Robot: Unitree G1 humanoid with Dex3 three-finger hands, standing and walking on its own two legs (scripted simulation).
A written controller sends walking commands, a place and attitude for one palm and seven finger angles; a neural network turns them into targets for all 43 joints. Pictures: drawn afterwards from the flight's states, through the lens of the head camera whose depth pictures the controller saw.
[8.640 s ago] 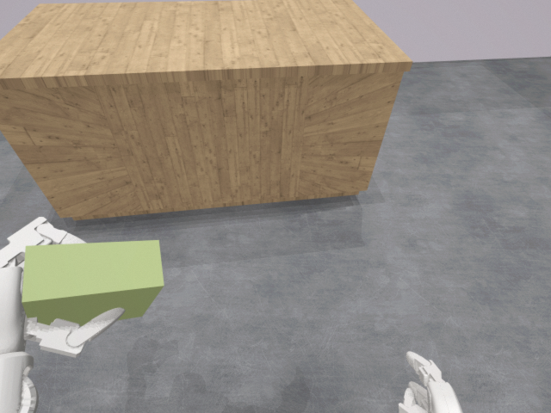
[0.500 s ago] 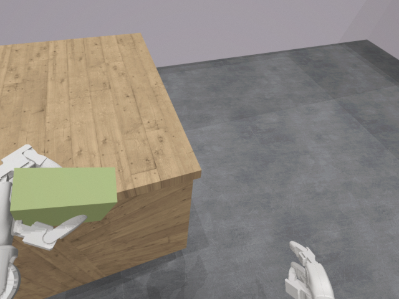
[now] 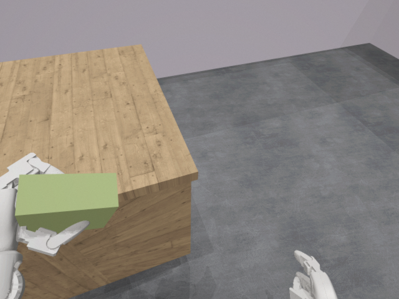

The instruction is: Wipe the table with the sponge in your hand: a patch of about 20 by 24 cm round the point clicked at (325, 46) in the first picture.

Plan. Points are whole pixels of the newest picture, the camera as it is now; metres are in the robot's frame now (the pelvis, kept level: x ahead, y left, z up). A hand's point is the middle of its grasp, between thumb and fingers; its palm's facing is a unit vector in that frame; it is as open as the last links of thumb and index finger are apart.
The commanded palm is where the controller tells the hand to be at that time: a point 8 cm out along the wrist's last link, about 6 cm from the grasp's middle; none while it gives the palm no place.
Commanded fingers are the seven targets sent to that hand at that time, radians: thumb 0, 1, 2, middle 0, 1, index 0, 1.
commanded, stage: shuffle to correct the standing spot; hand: left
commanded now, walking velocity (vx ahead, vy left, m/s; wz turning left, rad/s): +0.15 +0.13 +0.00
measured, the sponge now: (83, 204) +0.23 +0.21 +0.13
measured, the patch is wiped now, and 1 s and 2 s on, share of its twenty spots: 0.00 0.00 0.00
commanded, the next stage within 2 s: come to a stop and stand still in 0.98 s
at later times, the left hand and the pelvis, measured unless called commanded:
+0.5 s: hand (47, 178) +0.26 +0.27 +0.15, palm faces +0.39 -0.83 -0.39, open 9.6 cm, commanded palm +0.20 +0.31 +0.17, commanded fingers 0.00 0.10 1.30 -1.20 -1.60 -1.20 -1.60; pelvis +0.04 +0.03 -0.03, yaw +0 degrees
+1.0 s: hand (55, 161) +0.29 +0.27 +0.16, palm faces +0.42 -0.81 -0.40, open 9.6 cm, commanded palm +0.24 +0.31 +0.17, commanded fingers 0.00 0.10 1.30 -1.20 -1.60 -1.20 -1.60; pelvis +0.08 +0.03 -0.01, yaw +1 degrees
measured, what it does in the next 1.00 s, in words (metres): steps on the spot: right foot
